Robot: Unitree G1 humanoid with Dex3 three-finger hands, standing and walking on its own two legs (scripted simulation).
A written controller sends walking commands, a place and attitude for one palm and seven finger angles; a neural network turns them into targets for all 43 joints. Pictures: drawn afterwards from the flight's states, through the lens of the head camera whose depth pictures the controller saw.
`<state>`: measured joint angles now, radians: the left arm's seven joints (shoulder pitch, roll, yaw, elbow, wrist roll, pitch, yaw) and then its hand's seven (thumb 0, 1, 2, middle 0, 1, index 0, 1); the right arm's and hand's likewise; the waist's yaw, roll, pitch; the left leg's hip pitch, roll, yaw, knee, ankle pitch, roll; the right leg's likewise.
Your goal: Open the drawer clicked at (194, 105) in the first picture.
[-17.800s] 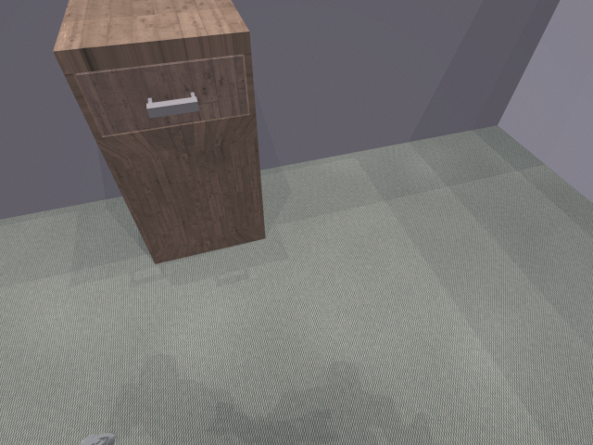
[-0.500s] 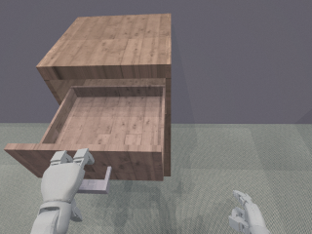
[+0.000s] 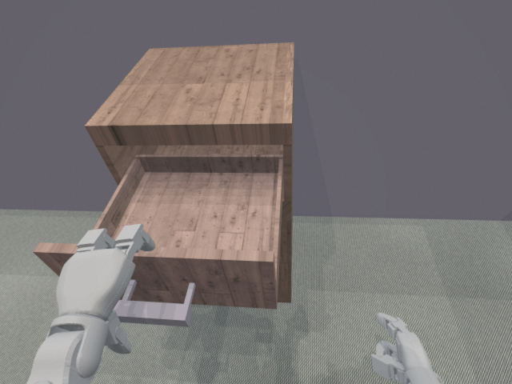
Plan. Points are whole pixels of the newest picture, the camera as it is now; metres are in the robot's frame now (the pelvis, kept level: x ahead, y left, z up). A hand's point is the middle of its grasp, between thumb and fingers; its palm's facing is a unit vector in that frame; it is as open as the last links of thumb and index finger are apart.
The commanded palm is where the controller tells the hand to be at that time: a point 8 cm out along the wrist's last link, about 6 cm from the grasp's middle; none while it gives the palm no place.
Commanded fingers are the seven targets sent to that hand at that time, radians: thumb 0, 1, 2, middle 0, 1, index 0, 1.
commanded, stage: lift the hand off the handle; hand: left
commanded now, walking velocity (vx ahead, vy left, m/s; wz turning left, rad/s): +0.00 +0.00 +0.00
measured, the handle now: (156, 300) +0.25 +0.24 -0.05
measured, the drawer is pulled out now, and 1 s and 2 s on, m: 0.30 0.30 0.30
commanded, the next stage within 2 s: draw the hand back to the body in 0.24 s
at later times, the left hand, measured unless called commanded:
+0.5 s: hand (115, 283) +0.21 +0.24 +0.10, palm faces +0.08 -0.10 -0.99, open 13.8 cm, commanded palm +0.18 +0.24 +0.16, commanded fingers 0.00 -0.50 0.30 -0.30 -1.20 -0.30 -1.20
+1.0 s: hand (104, 287) +0.19 +0.24 +0.11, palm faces +0.14 -0.44 -0.89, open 13.8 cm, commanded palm +0.16 +0.26 +0.17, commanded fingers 0.00 -0.36 0.36 -0.29 -1.11 -0.29 -1.11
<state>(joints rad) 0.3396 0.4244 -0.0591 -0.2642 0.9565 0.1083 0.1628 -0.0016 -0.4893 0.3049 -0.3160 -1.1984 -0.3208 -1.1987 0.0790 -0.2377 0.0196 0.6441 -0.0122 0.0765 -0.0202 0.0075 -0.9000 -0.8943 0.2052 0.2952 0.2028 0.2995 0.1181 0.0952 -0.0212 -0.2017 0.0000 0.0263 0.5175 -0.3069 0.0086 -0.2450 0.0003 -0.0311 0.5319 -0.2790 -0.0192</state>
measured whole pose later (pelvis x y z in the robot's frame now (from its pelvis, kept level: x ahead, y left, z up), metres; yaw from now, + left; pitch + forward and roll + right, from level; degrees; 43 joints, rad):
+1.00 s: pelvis +0.00 +0.01 +0.01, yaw +0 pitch -2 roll +0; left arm 0.46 0.45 0.10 -0.42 0.52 0.00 0.08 0.00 -0.48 0.31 -0.31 -1.20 -0.32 -1.19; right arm 0.10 -0.25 0.02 0.58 0.02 0.03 -0.02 0.01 -0.90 -0.89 0.20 0.30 0.20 0.30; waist 0.10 0.11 0.02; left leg -0.14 0.00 0.02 0.46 -0.29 0.02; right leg -0.17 0.00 -0.04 0.45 -0.24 -0.01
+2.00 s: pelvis +0.01 -0.01 +0.01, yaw +1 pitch -3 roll +0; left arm 0.55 0.31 0.28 -0.46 -0.05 -0.12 0.12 0.01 0.86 0.89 -0.21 -0.32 -0.21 -0.32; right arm 0.17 -0.21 0.02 0.63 0.02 -0.14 -0.08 0.01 -0.90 -0.89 0.21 0.30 0.20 0.30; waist 0.06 0.07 0.01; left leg -0.10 0.01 0.00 0.44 -0.29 0.00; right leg -0.12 0.01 -0.06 0.43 -0.26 -0.02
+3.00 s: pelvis -0.10 +0.00 +0.00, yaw +0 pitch +2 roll -1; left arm 0.63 0.40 0.40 -0.63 -0.04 -0.22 0.16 0.01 0.89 0.90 -0.21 -0.30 -0.20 -0.30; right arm 0.20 -0.17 0.01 0.60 -0.01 -0.14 -0.05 0.01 -0.90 -0.89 0.21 0.30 0.20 0.30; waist -0.01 -0.02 0.03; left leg -0.39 0.02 0.01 0.57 -0.21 0.01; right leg -0.33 0.00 -0.03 0.68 -0.36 0.01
